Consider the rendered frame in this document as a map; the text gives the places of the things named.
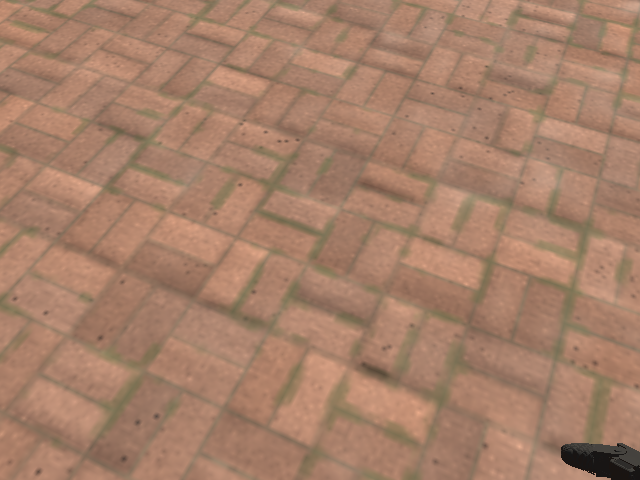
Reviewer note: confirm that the robot right hand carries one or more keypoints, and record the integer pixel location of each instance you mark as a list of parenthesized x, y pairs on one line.
[(619, 462)]

